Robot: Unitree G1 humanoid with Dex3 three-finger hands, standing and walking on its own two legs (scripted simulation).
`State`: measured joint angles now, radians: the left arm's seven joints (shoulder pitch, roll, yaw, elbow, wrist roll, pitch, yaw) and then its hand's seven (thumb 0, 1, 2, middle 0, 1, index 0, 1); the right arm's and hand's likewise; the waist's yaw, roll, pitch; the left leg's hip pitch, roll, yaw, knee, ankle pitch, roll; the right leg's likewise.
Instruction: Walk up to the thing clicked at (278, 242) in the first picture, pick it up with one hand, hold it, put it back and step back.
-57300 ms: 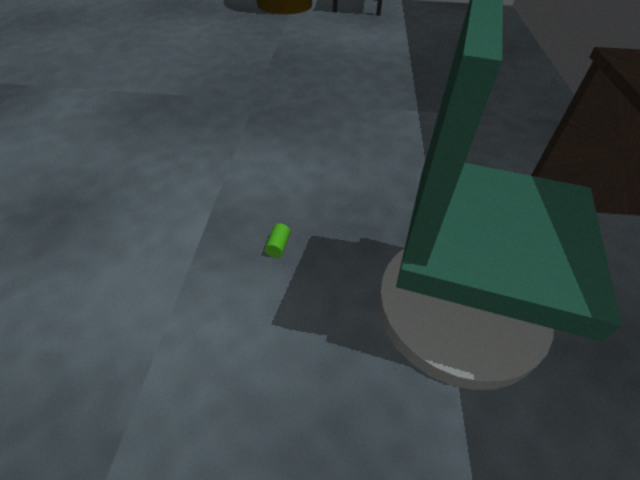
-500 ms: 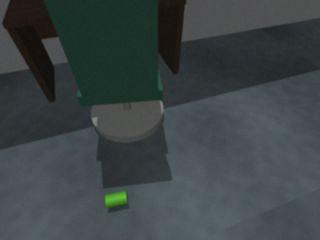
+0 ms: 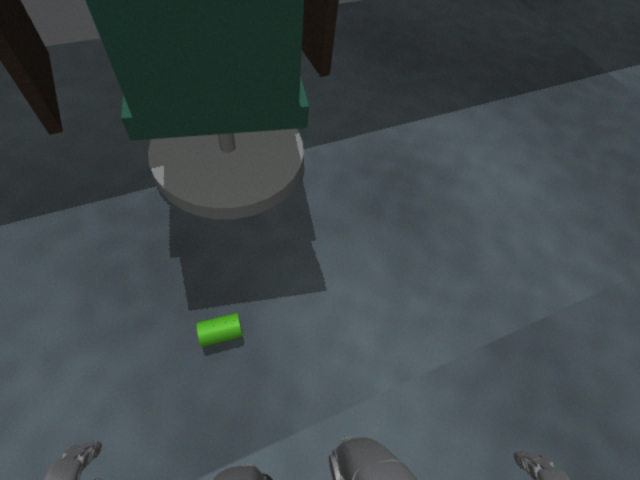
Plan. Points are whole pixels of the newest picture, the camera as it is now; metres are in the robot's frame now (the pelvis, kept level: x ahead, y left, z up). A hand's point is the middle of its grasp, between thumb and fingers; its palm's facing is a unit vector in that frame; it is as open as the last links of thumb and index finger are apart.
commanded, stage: step back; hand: left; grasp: from above
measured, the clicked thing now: (219, 329) +0.55 +0.23 -0.73
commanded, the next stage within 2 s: none
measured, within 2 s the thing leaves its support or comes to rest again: neither
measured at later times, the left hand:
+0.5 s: hand out of the picture +0.02 +0.25 -0.14, palm faces +0.03 -0.92 -0.38, open 7.4 cm
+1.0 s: hand out of the picture -0.20 +0.22 -0.15, palm faces -0.04 -0.91 -0.41, open 7.4 cm
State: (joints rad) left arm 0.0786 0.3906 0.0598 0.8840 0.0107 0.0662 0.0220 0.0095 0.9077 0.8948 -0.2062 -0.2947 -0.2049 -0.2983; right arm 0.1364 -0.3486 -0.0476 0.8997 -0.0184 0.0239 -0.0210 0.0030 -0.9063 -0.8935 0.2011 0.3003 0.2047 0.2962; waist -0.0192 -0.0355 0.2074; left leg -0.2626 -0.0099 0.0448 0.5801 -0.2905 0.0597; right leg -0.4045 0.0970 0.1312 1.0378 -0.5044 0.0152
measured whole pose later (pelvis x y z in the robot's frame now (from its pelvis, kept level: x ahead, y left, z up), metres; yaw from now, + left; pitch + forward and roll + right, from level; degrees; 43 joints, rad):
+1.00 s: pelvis -0.28 -0.05 -0.01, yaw -3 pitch -3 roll +0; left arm 0.22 0.37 0.08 0.85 0.03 0.05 -0.02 0.01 0.91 0.89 -0.21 -0.29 -0.21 -0.30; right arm 0.10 -0.41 -0.06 0.83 -0.01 0.06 -0.02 0.00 -0.91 -0.89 0.20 0.30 0.20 0.30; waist 0.03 0.04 0.16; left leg -0.50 0.00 -0.08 0.88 -0.43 -0.01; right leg -0.26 0.01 0.04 0.69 -0.38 0.00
